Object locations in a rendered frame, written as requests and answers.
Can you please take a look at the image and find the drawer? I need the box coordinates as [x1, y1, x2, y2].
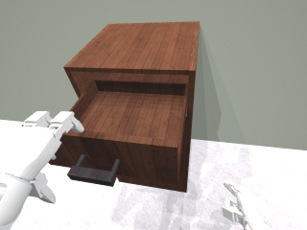
[22, 79, 189, 184]

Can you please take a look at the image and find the robot right forearm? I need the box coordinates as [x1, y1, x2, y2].
[243, 215, 272, 230]

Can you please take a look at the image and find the left robot hand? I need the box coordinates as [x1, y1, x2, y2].
[0, 111, 84, 204]

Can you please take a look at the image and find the handle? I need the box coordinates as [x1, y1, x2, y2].
[67, 154, 120, 187]

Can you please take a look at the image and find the cabinet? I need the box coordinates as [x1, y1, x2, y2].
[63, 21, 200, 193]

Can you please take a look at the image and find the robot left forearm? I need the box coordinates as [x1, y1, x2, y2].
[0, 173, 33, 230]

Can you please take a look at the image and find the right robot hand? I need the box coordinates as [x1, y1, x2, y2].
[222, 180, 260, 226]

